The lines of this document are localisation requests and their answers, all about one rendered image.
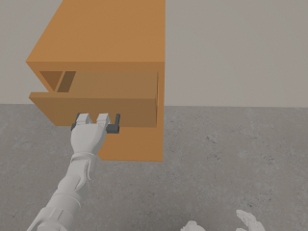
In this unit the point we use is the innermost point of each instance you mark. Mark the robot right shin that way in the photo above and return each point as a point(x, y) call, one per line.
point(191, 222)

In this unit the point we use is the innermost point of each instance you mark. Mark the handle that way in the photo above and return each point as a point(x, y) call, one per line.
point(110, 129)

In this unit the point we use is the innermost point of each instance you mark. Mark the cabinet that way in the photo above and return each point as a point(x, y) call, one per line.
point(109, 35)

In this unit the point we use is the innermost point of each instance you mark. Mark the right robot hand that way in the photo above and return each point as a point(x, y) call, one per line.
point(250, 221)

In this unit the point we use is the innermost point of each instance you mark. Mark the left robot hand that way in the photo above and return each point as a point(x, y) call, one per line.
point(88, 136)

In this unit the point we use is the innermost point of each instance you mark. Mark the left robot forearm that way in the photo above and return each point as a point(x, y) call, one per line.
point(61, 211)

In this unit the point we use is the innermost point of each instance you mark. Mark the drawer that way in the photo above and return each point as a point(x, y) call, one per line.
point(132, 94)

